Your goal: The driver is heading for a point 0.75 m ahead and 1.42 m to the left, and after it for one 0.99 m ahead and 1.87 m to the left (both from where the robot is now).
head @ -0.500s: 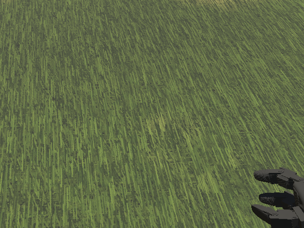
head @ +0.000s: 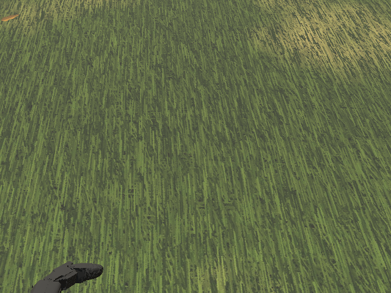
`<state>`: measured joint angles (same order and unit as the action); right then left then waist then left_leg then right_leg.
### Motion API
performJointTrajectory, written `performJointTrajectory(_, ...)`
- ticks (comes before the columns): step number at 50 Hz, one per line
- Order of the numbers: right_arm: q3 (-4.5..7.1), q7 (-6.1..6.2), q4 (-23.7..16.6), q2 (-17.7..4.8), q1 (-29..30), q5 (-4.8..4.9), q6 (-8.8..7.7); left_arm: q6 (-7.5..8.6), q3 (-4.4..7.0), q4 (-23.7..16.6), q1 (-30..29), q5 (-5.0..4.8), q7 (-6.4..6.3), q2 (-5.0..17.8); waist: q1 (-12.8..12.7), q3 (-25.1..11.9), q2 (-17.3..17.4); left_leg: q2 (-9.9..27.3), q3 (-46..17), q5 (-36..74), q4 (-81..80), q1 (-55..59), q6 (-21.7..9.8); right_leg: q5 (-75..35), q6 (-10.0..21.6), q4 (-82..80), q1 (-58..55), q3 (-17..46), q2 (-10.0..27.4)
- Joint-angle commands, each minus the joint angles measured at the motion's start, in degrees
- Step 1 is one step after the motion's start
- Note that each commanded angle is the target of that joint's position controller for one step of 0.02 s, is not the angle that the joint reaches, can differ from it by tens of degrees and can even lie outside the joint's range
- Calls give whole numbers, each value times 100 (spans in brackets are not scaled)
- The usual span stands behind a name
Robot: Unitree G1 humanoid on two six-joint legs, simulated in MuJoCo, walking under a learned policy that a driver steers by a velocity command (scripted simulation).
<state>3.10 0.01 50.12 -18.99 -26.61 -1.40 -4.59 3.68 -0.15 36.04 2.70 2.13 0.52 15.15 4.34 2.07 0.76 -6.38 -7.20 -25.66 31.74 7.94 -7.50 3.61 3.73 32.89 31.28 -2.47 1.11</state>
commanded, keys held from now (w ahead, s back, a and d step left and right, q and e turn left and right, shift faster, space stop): w+shift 0.10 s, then w+q+shift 0.90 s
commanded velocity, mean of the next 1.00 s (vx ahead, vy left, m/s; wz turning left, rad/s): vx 1.00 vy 0.00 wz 0.71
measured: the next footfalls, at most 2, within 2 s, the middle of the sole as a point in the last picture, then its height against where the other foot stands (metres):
left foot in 0.46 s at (172, 249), level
right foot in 0.86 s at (168, 143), level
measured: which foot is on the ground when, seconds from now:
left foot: down 0.00-0.00, up 0.02-0.44, down 0.46-0.86, up 0.88-1.00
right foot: down 0.00-0.46, up 0.48-0.84, down 0.86-1.00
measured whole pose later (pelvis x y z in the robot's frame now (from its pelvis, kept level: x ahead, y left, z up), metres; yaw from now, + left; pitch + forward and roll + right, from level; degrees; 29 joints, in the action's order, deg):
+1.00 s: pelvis +0.95 +0.15 +0.02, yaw +43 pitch +1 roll -2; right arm 4.1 -1.7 43.8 -21.6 -13.9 -1.5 -1.5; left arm 3.8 2.3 41.0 13.6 3.1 -1.0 17.4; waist 0.5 1.5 2.5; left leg -2.2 -1.7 -17.5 75.7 -26.2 -6.5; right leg 15.1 -1.8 30.2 16.2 -5.5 1.9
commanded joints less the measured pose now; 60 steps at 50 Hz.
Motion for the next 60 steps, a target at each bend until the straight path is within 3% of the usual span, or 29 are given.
performJointTrajectory(1,-76,-24,-813,39,-242,236,-181,-6,668,549,3010,165,-84,1878,-1035,-2555,-2358,-404,-147,16,5463,-4423,142,3203,1167,-1531,-5570,5353,2264)
performJointTrajectory(3,-79,-5,-853,-391,916,59,-126,24,528,467,1945,9,24,915,-953,-862,-332,512,-63,921,5163,-5083,46,3098,1085,-1708,-4013,3798,1819)
performJointTrajectory(4,-110,-61,-927,-317,1173,2,-101,44,476,572,1844,41,35,718,-805,-486,65,689,-10,955,4758,-4906,64,2562,960,-1825,-3292,3185,1574)
performJointTrajectory(6,-192,-198,-1019,-52,1124,-85,56,120,373,839,1884,44,1,500,-431,-124,-211,866,-80,867,4369,-4641,150,2239,752,-2148,-2379,2333,1291)
performJointTrajectory(8,-239,-257,-1118,33,1338,-64,186,256,382,987,1911,-58,21,579,-293,247,-314,995,-51,1052,3973,-4893,244,1833,623,-2628,-2012,1682,1234)
performJointTrajectory(13,-305,-384,-1491,9,2439,12,182,464,361,1111,1865,-128,93,639,-366,595,-247,1007,748,2960,1804,-4568,223,-683,266,-3259,-1836,-409,712)
performJointTrajectory(16,-344,-470,-1565,145,2928,20,151,506,359,1288,2270,-159,33,777,-550,646,-150,815,1310,3581,843,-4148,-58,-2239,35,-3417,-2582,-889,848)
performJointTrajectory(19,-248,-409,-1393,-134,2568,-11,151,309,422,1286,2480,-67,-164,1139,-295,9,-664,109,1863,2683,625,-3767,-273,-6165,-229,-1959,-4018,-1126,986)
performJointTrajectory(21,-69,-334,-919,-495,882,34,138,51,519,1146,2145,66,-290,1439,569,-941,-905,-238,1762,1865,637,-2130,-495,-7155,-233,505,-3961,-1092,1181)
performJointTrajectory(22,97,-254,-542,-713,-342,17,146,-16,539,1021,1858,86,-307,1491,1112,-1400,-764,-144,1316,1721,199,-727,-692,-6305,-182,2302,-3197,-1059,1136)
performJointTrajectory(23,255,-111,-436,-994,-377,48,228,32,442,942,1823,147,-196,999,740,-1298,-8,557,214,962,483,323,-848,-1175,-193,4112,-1556,-881,512)
performJointTrajectory(24,438,-76,-642,-1680,96,-58,359,133,308,279,1962,-79,-64,534,77,-1727,1706,1947,-3297,823,-499,1830,-2194,2589,-594,6296,1169,-257,-568)
performJointTrajectory(25,468,-49,-738,-1488,4,-6,360,272,249,93,1286,-63,-102,756,387,-1783,332,2019,-3973,907,-1302,1881,-2106,2063,-430,6161,1857,676,-224)
performJointTrajectory(27,406,25,-496,-1016,208,48,278,380,172,51,902,-26,-94,723,-103,-463,-615,1656,-2892,1586,-1683,79,-1555,1615,-382,4784,1478,717,282)
performJointTrajectory(29,263,75,-526,-678,501,93,147,152,138,37,964,185,-64,681,-560,-91,-621,1181,-2111,2263,-1740,-1200,-1373,1856,-564,4146,828,700,472)
performJointTrajectory(31,227,31,-571,-670,527,143,25,-51,104,-115,757,227,-7,603,-664,117,-439,885,-1726,2205,-1987,-2093,-1323,2127,-719,3241,498,516,582)
performJointTrajectory(35,314,-46,-594,-827,513,136,-44,-34,-48,-656,-442,34,104,341,-298,393,-2,412,-1305,3162,-2279,-3069,-895,-277,-752,997,-530,130,328)
performJointTrajectory(39,404,-59,-492,-1010,239,197,-23,4,44,-687,-460,-41,29,632,-107,-3,156,605,-1521,4569,-1676,-2012,-480,-792,-531,-115,-1365,209,-36)
performJointTrajectory(41,470,-36,-512,-1310,387,128,-10,50,252,-403,649,-65,-105,1095,-701,-786,139,579,-1538,5820,-11,-1611,-199,36,-423,-184,-2616,280,-272)
performJointTrajectory(42,473,-59,-586,-1364,743,88,-40,68,385,-116,1868,-63,-203,1335,-1450,-1315,107,409,-1408,5541,1426,-2157,-67,439,-360,-94,-3918,366,-27)
performJointTrajectory(43,278,-51,-776,-624,924,51,-106,90,540,104,3089,93,-326,1723,-1816,-2032,-626,56,-991,2883,3478,-3098,-41,2358,-210,-108,-5217,1552,1179)
performJointTrajectory(44,52,-29,-1160,42,146,362,-83,82,606,23,2548,233,-270,2114,-907,-2858,-2694,-403,-323,-327,4988,-4507,137,3434,364,-1475,-5973,5027,2853)
performJointTrajectory(45,46,49,-992,-458,432,167,19,24,621,-98,1852,163,-218,1618,-887,-2137,-1794,215,-83,295,5282,-5192,42,4530,512,-1787,-5222,5281,2614)
performJointTrajectory(46,91,-1,-961,-636,975,46,87,1,479,-108,1477,119,-202,1033,-934,-1258,-961,539,67,784,5016,-5263,63,4125,447,-1718,-4385,4087,2255)
performJointTrajectory(47,97,-84,-980,-598,1239,-4,142,-5,421,47,1454,130,-179,780,-883,-693,-369,725,171,937,4788,-5169,95,3015,387,-1733,-3684,3200,2021)
performJointTrajectory(51,-73,-350,-1484,17,1905,-68,427,192,326,754,1942,-51,-57,460,-542,34,-557,1183,258,945,4454,-5369,131,855,67,-2103,-2787,1200,1684)
performJointTrajectory(54,-168,-450,-1919,77,2367,-59,460,330,340,825,1692,-75,-3,595,-269,195,-760,1264,450,1808,3722,-5257,138,-561,-37,-2399,-2363,22,1531)
performJointTrajectory(57,-195,-556,-2048,-55,2994,-50,460,360,372,952,1694,-72,-29,721,-320,598,-287,1028,1166,2529,2200,-4765,27,-1277,-187,-2773,-2303,-1015,1084)
performJointTrajectory(60,-189,-582,-1977,-85,3080,-50,415,289,441,1067,2204,-74,-112,1105,-297,395,-372,423,1878,2469,1366,-3855,-278,-4763,-321,-2131,-3017,-1437,1086)
Keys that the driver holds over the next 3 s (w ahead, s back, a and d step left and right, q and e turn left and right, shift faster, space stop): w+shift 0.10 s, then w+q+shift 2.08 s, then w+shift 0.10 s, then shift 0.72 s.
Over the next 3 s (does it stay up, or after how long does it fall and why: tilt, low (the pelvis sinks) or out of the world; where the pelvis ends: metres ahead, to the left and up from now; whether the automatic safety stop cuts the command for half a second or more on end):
stays up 1.20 1.53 0.03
